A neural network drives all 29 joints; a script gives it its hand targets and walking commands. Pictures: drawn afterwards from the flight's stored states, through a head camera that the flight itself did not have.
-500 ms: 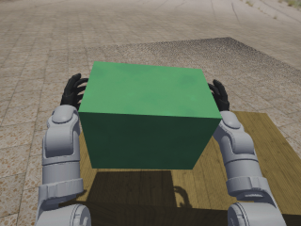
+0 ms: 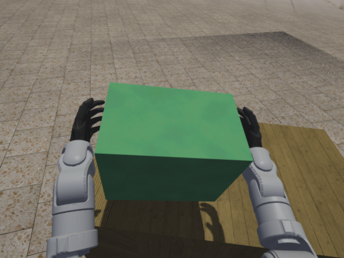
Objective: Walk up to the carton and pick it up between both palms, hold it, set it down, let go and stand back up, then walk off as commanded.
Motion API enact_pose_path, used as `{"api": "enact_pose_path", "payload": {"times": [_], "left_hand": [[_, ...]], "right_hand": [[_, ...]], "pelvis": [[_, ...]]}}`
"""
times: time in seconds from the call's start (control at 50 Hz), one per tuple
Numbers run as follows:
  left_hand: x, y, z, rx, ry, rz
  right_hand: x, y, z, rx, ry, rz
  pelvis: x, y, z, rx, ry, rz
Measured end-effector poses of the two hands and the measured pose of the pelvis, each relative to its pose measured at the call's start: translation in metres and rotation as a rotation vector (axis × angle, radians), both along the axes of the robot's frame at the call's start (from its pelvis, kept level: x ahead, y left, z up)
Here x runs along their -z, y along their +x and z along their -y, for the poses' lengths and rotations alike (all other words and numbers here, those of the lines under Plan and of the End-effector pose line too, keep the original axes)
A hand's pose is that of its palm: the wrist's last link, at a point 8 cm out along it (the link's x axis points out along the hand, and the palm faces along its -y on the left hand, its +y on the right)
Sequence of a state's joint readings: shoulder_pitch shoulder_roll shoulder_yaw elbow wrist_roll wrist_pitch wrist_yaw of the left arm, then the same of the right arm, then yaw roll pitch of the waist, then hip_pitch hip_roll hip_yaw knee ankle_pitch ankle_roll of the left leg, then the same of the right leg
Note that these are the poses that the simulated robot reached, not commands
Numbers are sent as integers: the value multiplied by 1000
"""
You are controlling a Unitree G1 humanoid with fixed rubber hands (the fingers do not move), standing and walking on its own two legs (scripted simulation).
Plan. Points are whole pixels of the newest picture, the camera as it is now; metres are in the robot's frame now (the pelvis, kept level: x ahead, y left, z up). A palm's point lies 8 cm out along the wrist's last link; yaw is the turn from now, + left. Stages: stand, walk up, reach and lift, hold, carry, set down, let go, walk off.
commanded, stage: set down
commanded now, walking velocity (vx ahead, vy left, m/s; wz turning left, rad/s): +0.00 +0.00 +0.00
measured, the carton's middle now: (167, 148) +0.36 +0.02 +0.11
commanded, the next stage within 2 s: none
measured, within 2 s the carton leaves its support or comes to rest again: neither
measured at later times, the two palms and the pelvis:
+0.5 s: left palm (92, 145) +0.32 +0.18 +0.14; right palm (253, 145) +0.36 -0.19 +0.12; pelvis -0.01 -0.01 +0.00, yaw -1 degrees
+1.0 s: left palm (100, 154) +0.33 +0.17 +0.11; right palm (250, 146) +0.39 -0.19 +0.10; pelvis +0.00 -0.01 +0.00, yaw -1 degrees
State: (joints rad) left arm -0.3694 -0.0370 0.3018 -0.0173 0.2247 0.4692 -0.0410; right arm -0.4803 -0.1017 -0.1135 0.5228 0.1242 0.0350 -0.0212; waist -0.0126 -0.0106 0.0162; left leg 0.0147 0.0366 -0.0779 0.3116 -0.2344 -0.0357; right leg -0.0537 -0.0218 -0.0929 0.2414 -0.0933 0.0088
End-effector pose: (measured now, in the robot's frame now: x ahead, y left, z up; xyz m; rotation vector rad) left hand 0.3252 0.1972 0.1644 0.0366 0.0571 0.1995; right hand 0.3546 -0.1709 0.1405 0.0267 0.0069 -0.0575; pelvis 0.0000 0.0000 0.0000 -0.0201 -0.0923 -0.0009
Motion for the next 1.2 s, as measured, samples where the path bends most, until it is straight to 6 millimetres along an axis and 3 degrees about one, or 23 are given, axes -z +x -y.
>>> {"api": "enact_pose_path", "payload": {"times": [0.2,0.34,0.54,0.74,0.92,1.2], "left_hand": [[3,-1,12,10,-2,35],[10,2,19,5,1,-21],[25,-5,16,-55,7,-70],[42,3,21,-70,-9,-98],[54,7,28,-74,-14,-110],[74,-1,20,-132,-26,-149]], "right_hand": [[-4,-5,13,18,-16,39],[6,-3,20,12,-29,-16],[19,10,15,-50,-48,-56],[26,24,20,-69,-79,-80],[40,28,26,-74,-73,-93],[53,42,15,-136,-97,-126]], "pelvis": [[0,3,3,-8,-3,-18],[0,-3,2,15,6,-22],[0,-10,8,17,13,-63],[0,-9,17,5,13,-106],[0,-3,16,18,12,-124],[0,-4,14,25,12,-165]]}}
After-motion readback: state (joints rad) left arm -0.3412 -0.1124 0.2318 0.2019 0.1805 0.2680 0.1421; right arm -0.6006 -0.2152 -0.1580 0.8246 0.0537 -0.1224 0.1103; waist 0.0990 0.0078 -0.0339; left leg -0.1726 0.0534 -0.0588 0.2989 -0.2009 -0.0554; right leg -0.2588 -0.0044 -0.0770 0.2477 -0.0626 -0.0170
